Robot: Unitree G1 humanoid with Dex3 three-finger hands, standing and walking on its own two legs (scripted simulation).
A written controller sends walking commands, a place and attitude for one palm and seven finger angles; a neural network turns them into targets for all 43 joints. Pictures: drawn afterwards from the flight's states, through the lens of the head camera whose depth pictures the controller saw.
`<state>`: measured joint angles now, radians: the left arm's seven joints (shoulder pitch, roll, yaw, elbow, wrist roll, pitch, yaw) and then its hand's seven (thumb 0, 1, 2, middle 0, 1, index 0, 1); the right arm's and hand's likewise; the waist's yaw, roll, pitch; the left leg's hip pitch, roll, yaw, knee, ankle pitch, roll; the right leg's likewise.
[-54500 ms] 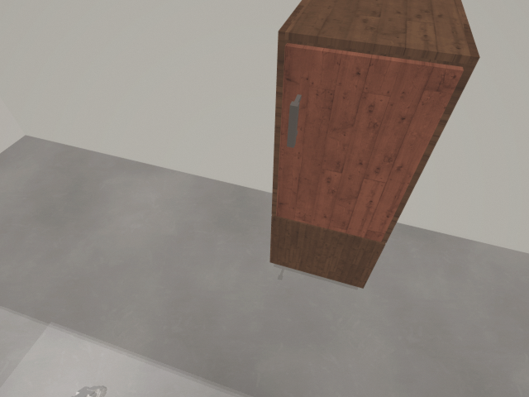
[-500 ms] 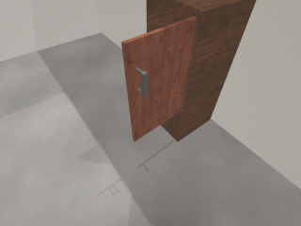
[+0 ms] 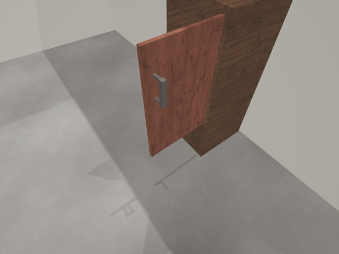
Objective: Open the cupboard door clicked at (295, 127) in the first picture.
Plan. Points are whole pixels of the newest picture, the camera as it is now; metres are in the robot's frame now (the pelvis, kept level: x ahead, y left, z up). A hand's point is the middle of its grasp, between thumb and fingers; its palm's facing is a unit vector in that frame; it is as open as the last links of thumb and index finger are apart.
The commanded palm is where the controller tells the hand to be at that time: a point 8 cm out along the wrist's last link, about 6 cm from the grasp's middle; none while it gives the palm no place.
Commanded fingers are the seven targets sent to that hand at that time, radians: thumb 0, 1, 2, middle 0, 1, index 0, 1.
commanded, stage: look to check the result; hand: left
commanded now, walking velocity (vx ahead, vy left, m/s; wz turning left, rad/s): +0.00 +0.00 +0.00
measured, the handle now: (159, 91) +0.62 +0.07 +0.01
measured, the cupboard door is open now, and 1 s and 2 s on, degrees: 92 92 92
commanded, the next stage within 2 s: stand and wait in 0.12 s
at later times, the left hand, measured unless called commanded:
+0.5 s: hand out of the picture +0.07 +0.21 -0.17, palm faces -0.01 -0.96 -0.27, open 7.4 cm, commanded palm none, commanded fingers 0.00 0.90 0.90 -0.20 -0.30 -0.20 -0.30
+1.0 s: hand out of the picture +0.07 +0.20 -0.17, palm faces -0.01 -0.96 -0.27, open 7.4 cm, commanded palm none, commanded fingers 0.00 0.90 0.90 -0.20 -0.30 -0.20 -0.30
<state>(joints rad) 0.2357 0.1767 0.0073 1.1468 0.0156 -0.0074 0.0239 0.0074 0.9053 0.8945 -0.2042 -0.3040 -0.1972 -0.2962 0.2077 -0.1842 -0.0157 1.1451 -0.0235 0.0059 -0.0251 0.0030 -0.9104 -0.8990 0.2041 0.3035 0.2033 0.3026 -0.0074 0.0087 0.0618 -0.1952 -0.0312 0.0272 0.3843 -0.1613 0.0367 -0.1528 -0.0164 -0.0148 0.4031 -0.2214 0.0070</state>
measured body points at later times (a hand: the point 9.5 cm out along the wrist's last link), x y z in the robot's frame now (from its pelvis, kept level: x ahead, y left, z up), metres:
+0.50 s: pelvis +0.02 -0.01 +0.00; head +0.03 -0.01 +0.45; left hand +0.07 +0.26 -0.14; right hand +0.07 -0.27 -0.15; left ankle +0.03 +0.09 -0.74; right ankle +0.00 -0.12 -0.74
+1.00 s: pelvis +0.03 -0.01 +0.00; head +0.05 -0.01 +0.45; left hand +0.07 +0.25 -0.14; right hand +0.09 -0.27 -0.15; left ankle +0.03 +0.09 -0.74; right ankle +0.00 -0.12 -0.74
